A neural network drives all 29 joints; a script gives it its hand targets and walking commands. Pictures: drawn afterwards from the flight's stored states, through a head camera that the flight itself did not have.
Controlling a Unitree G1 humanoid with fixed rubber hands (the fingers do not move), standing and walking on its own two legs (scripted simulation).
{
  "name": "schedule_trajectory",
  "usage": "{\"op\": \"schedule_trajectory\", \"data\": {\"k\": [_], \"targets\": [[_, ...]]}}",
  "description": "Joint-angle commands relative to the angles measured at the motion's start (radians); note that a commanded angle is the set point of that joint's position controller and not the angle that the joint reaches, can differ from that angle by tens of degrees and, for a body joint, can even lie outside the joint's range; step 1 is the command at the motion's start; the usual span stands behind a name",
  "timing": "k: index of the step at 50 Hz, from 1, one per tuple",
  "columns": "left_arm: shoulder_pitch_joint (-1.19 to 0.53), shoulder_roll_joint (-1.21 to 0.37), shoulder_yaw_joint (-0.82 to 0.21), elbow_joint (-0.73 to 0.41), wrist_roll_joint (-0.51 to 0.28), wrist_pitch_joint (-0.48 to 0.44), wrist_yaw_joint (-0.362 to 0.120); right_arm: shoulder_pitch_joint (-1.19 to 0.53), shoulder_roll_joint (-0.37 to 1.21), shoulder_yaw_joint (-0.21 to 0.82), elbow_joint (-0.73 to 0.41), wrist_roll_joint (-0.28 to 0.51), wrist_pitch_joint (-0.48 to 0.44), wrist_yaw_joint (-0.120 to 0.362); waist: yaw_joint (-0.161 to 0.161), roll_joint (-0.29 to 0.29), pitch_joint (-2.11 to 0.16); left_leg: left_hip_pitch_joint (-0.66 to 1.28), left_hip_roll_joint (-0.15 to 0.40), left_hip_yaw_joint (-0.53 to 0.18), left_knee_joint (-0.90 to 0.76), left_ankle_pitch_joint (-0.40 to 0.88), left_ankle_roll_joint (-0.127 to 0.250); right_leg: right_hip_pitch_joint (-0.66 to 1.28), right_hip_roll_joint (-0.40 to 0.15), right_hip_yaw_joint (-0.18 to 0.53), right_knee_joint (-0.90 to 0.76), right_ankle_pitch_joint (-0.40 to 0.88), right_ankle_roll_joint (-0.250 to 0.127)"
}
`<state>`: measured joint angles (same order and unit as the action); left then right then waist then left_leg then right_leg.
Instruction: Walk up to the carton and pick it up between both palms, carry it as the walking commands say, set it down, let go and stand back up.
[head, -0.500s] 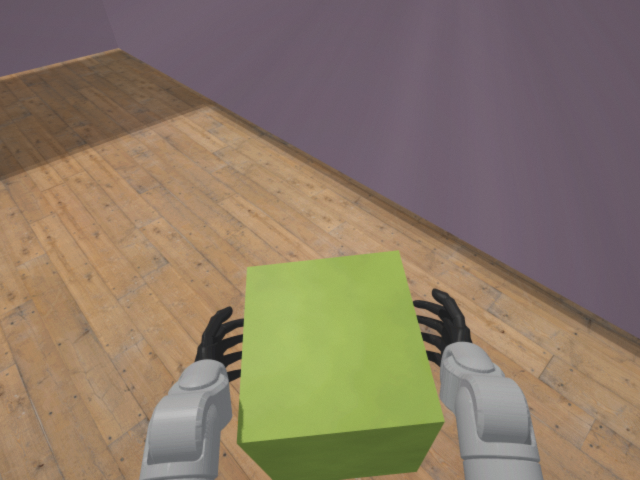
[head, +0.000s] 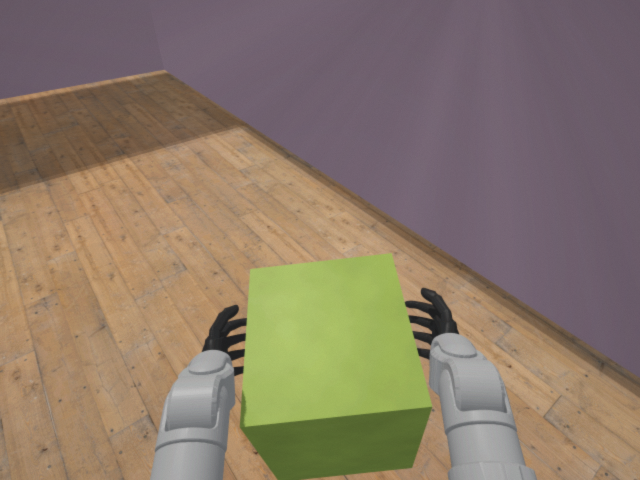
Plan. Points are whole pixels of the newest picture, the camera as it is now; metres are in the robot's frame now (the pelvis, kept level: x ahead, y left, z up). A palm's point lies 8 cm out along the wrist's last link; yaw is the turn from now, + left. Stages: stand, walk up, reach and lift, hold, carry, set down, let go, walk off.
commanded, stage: hold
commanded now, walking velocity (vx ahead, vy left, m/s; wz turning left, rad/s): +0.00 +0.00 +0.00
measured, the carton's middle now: (333, 371) +0.30 -0.02 -0.03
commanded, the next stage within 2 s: set down in 0.32 s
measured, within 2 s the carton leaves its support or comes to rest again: neither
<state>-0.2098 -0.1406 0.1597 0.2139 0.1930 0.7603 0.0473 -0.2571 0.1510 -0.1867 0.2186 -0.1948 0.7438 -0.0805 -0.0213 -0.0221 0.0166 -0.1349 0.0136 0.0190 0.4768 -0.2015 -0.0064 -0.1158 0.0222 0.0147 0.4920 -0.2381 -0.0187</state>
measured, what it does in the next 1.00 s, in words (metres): stands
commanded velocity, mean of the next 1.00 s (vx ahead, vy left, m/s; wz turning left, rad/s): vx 0.00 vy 0.00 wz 0.00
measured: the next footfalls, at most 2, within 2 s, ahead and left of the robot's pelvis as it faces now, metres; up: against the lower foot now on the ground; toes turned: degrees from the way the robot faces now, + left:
none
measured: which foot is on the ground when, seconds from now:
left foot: down 0.00-1.00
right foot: down 0.00-1.00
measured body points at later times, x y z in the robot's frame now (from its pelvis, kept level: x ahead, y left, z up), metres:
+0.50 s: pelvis +0.00 +0.03 +0.00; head -0.05 +0.04 +0.45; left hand +0.31 +0.16 +0.03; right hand +0.30 -0.14 +0.04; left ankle +0.05 +0.12 -0.74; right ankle +0.03 -0.11 -0.74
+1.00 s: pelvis -0.01 +0.02 -0.02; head +0.05 +0.01 +0.43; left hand +0.33 +0.13 -0.05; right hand +0.32 -0.16 -0.04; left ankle +0.05 +0.12 -0.74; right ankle +0.03 -0.11 -0.74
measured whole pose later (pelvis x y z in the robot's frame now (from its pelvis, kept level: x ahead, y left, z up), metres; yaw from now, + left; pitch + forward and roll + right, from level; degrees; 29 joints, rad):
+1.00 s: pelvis -0.01 +0.02 -0.02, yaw -1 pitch +4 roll +0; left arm -0.40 -0.20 0.34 0.54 0.32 0.39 0.05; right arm -0.45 0.19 -0.45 0.52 -0.34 0.36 0.01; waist -0.05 0.00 0.07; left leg -0.47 -0.02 0.01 0.65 -0.24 0.02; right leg -0.47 0.02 0.05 0.67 -0.27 0.00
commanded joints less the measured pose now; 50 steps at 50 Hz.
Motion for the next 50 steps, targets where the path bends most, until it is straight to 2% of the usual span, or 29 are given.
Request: {"op": "schedule_trajectory", "data": {"k": [1, 3, 4, 8, 9, 10, 12, 13, 16, 17, 18, 19, 20, 24, 25, 28, 30, 32, 33, 34, 36, 39, 40, 41, 43, 44, 46, 47, 50], "targets": [[-0.69, -0.814, -0.485, -0.124, -0.232, -0.084, -0.286, -0.543, 1.031, 0.525, -0.023, 0.216, -0.041, 0.211, 0.022, -0.047, -0.276, 0.206, -0.103, -0.053, -0.019, 0.005, -0.012, -0.181, -0.033, 0.151, -0.2, -0.055, 0.012], [-0.672, -0.814, -0.45, -0.083, -0.21, -0.084, -0.306, -0.504, 1.086, 0.516, 0.042, 0.209, -0.042, 0.211, 0.046, -0.042, -0.239, 0.157, -0.103, -0.053, -0.032, -0.005, -0.007, -0.138, -0.058, 0.163, -0.204, 0.016, 0.033], [-0.704, -0.807, -0.462, -0.075, -0.21, -0.079, -0.311, -0.459, 1.057, 0.469, 0.094, 0.174, -0.032, 0.212, 0.006, -0.036, -0.226, 0.18, -0.106, -0.053, -0.043, -0.01, -0.01, -0.145, -0.044, 0.145, -0.204, -0.008, 0.024], [-0.711, -0.859, -0.454, -0.035, -0.208, -0.081, -0.334, -0.451, 1.102, 0.457, 0.131, 0.163, -0.04, 0.218, 0.004, -0.033, -0.248, 0.175, -0.106, -0.063, -0.053, 0.037, -0.017, -0.118, -0.052, 0.15, -0.206, 0.078, 0.03], [-0.76, -0.884, -0.475, -0.021, -0.214, -0.081, -0.335, -0.512, 1.07, 0.439, 0.115, 0.163, -0.049, 0.228, -0.021, -0.009, -0.253, 0.181, -0.105, -0.057, -0.048, 0.002, -0.024, -0.142, -0.036, 0.131, -0.204, -0.014, 0.004], [-0.756, -0.875, -0.442, -0.022, -0.207, -0.09, -0.333, -0.557, 1.089, 0.478, 0.091, 0.188, -0.062, 0.237, 0.033, -0.001, -0.241, 0.163, -0.101, -0.064, -0.063, 0.009, -0.02, -0.132, -0.046, 0.136, -0.212, 0.029, 0.014], [-0.726, -0.909, -0.484, -0.044, -0.228, -0.09, -0.332, -0.513, 1.103, 0.483, 0.082, 0.184, -0.055, 0.236, -0.003, -0.048, -0.308, 0.203, -0.106, -0.059, -0.054, 0.079, -0.021, -0.118, -0.025, 0.119, -0.199, 0.088, 0.016], [-0.796, -0.917, -0.515, -0.074, -0.235, -0.09, -0.334, -0.516, 1.098, 0.481, 0.067, 0.192, -0.058, 0.245, -0.007, 0.031, -0.319, 0.167, -0.112, -0.058, -0.05, 0.084, -0.035, -0.092, -0.024, 0.123, -0.187, 0.095, 0.006], [-0.697, -0.952, -0.518, -0.068, -0.214, -0.066, -0.299, -0.481, 1.034, 0.477, 0.064, 0.191, -0.047, 0.274, 0.0, 0.097, -0.303, 0.169, -0.084, -0.07, -0.101, 0.141, -0.044, -0.048, 0.027, 0.069, -0.145, 0.156, 0.005], [-0.667, -1.026, -0.494, 0.022, -0.192, -0.037, -0.282, -0.445, 0.969, 0.407, 0.167, 0.137, -0.027, 0.308, -0.089, 0.107, -0.187, 0.19, -0.063, -0.125, -0.112, 0.023, 0.002, -0.076, 0.05, 0.081, -0.143, 0.038, -0.033], [-0.655, -1.033, -0.472, 0.02, -0.181, -0.05, -0.285, -0.497, 0.948, 0.402, 0.149, 0.136, -0.038, 0.32, -0.056, 0.064, -0.217, 0.129, -0.059, -0.14, -0.121, 0.011, 0.004, -0.025, 0.054, 0.077, -0.144, 0.027, -0.035], [-0.723, -1.042, -0.496, 0.012, -0.19, -0.065, -0.284, -0.495, 0.942, 0.384, 0.154, 0.121, -0.05, 0.333, -0.086, 0.058, -0.192, 0.125, -0.056, -0.138, -0.121, -0.023, 0.003, -0.051, 0.057, 0.076, -0.137, 0.023, -0.037], [-0.694, -1.08, -0.486, 0.003, -0.194, -0.073, -0.282, -0.54, 0.93, 0.411, 0.103, 0.148, -0.066, 0.346, -0.055, 0.067, -0.215, 0.11, -0.053, -0.148, -0.118, 0.008, 0.001, -0.016, 0.062, 0.073, -0.119, 0.054, -0.041], [-0.733, -1.107, -0.406, 0.135, -0.16, -0.112, -0.26, -0.668, 0.893, 0.362, 0.116, 0.126, -0.106, 0.376, -0.046, 0.069, -0.207, 0.094, -0.046, -0.171, -0.109, -0.071, 0.01, -0.057, 0.069, 0.069, -0.073, 0.016, -0.042], [-0.699, -1.102, -0.401, 0.148, -0.157, -0.128, -0.256, -0.64, 0.905, 0.366, 0.139, 0.13, -0.11, 0.38, -0.029, 0.014, -0.207, 0.086, -0.047, -0.16, -0.094, -0.002, 0.014, -0.059, 0.072, 0.069, -0.075, 0.052, -0.034], [-0.73, -1.086, -0.39, 0.135, -0.143, -0.171, -0.234, -0.635, 0.865, 0.322, 0.173, 0.097, -0.139, 0.392, -0.041, 0.003, -0.277, 0.15, -0.047, -0.187, -0.077, 0.078, 0.008, -0.094, 0.076, 0.073, -0.058, 0.067, -0.037], [-0.767, -1.11, -0.39, 0.131, -0.143, -0.197, -0.216, -0.662, 0.84, 0.307, 0.2, 0.096, -0.174, 0.405, -0.04, 0.097, -0.284, 0.182, -0.041, -0.196, -0.059, 0.045, -0.009, -0.151, 0.072, 0.075, -0.033, 0.034, -0.047], [-0.713, -1.098, -0.379, 0.163, -0.123, -0.231, -0.205, -0.711, 0.85, 0.342, 0.168, 0.099, -0.201, 0.401, -0.014, -0.006, -0.328, 0.169, -0.043, -0.184, -0.036, 0.13, 0.01, -0.148, 0.079, 0.076, -0.027, 0.076, -0.036], [-0.689, -1.066, -0.329, 0.227, -0.086, -0.223, -0.208, -0.663, 0.834, 0.308, 0.231, 0.086, -0.202, 0.394, 0.003, 0.074, -0.308, 0.119, -0.061, -0.16, -0.056, 0.095, 0.006, -0.096, 0.064, 0.082, -0.036, 0.07, -0.043], [-0.638, -1.068, -0.306, 0.253, -0.081, -0.238, -0.199, -0.637, 0.835, 0.306, 0.245, 0.064, -0.205, 0.388, -0.007, -0.006, -0.3, 0.13, -0.05, -0.179, -0.055, 0.109, 0.015, -0.122, 0.069, 0.081, -0.03, 0.068, -0.031], [-0.725, -1.049, -0.327, 0.229, -0.081, -0.267, -0.198, -0.619, 0.821, 0.253, 0.297, 0.04, -0.238, 0.385, -0.034, 0.076, -0.288, 0.121, -0.056, -0.166, -0.023, 0.139, 0.0, -0.186, 0.066, 0.087, -0.016, 0.065, -0.042], [-0.704, -1.018, -0.304, 0.255, -0.054, -0.315, -0.192, -0.604, 0.833, 0.235, 0.319, 0.008, -0.273, 0.366, -0.04, -0.008, -0.33, 0.107, -0.064, -0.156, 0.013, 0.197, 0.015, -0.228, 0.067, 0.078, 0.005, 0.123, -0.022], [-0.689, -1.008, -0.275, 0.285, -0.038, -0.318, -0.187, -0.597, 0.828, 0.225, 0.332, 0.006, -0.279, 0.367, -0.032, 0.061, -0.265, 0.065, -0.064, -0.154, 0.013, 0.143, 0.011, -0.247, 0.061, 0.081, 0.021, 0.086, -0.031], [-0.714, -1.018, -0.291, 0.282, -0.044, -0.35, -0.192, -0.658, 0.827, 0.241, 0.288, 0.006, -0.31, 0.362, -0.035, -0.026, -0.331, 0.051, -0.062, -0.159, 0.031, 0.157, 0.018, -0.248, 0.073, 0.071, 0.036, 0.099, -0.017], [-0.703, -0.996, -0.265, 0.308, -0.019, -0.373, -0.194, -0.641, 0.843, 0.249, 0.316, 0.003, -0.332, 0.357, -0.011, 0.03, -0.347, 0.005, -0.081, -0.143, 0.057, 0.184, 0.019, -0.262, 0.07, 0.077, 0.056, 0.146, -0.02], [-0.707, -0.973, -0.27, 0.279, -0.018, -0.394, -0.196, -0.601, 0.848, 0.239, 0.348, -0.019, -0.334, 0.35, -0.032, -0.032, -0.407, 0.024, -0.08, -0.151, 0.078, 0.215, 0.03, -0.276, 0.072, 0.072, 0.064, 0.173, -0.01], [-0.8, -0.939, -0.282, 0.248, -0.007, -0.436, -0.202, -0.611, 0.894, 0.219, 0.38, -0.018, -0.376, 0.34, -0.023, 0.045, -0.435, -0.017, -0.089, -0.135, 0.108, 0.193, 0.028, -0.329, 0.068, 0.084, 0.09, 0.166, -0.014], [-0.83, -0.926, -0.306, 0.21, -0.014, -0.465, -0.201, -0.641, 0.917, 0.249, 0.379, -0.005, -0.395, 0.334, -0.011, 0.004, -0.451, -0.049, -0.089, -0.138, 0.138, 0.211, 0.036, -0.343, 0.07, 0.079, 0.112, 0.187, -0.004], [-0.791, -0.943, -0.306, 0.284, -0.003, -0.485, -0.216, -0.629, 0.919, 0.272, 0.397, 0.005, -0.432, 0.319, -0.007, 0.052, -0.553, -0.105, -0.106, -0.117, 0.173, 0.18, 0.034, -0.316, 0.066, 0.076, 0.144, 0.191, -0.004]]}}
